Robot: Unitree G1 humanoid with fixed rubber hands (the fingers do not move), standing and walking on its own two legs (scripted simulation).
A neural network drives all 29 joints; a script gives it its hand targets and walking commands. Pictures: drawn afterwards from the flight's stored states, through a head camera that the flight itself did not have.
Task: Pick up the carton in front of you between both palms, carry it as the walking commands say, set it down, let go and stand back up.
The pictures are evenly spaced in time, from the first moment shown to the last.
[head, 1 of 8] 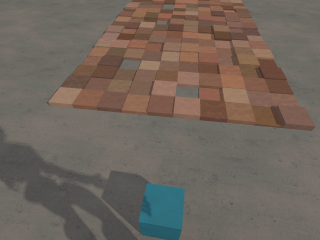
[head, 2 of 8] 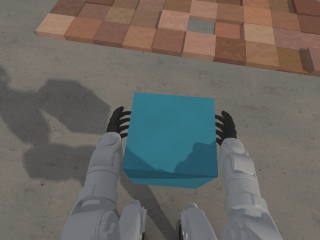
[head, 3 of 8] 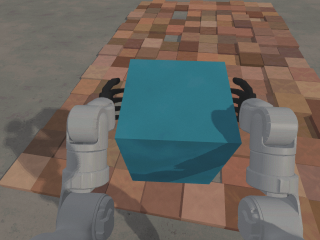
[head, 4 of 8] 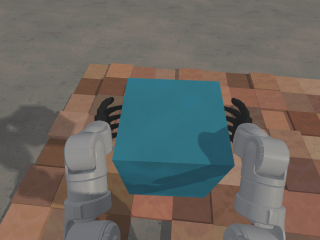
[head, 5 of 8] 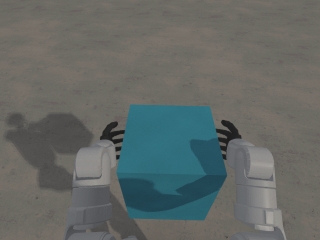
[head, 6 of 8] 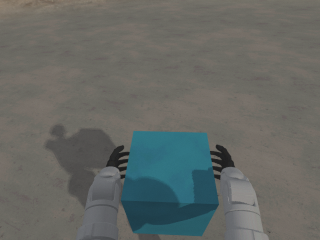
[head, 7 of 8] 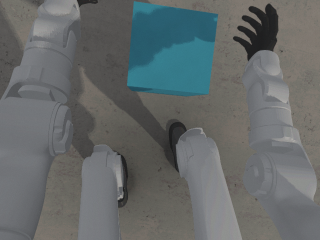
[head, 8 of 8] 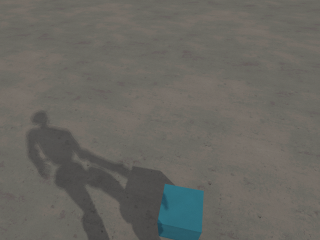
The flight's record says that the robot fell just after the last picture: no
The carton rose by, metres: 0.80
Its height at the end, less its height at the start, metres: +0.00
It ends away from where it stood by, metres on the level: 6.73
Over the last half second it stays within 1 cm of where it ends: yes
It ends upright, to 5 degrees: yes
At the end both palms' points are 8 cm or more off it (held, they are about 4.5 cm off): yes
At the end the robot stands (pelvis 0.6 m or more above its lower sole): yes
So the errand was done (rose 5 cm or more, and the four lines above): yes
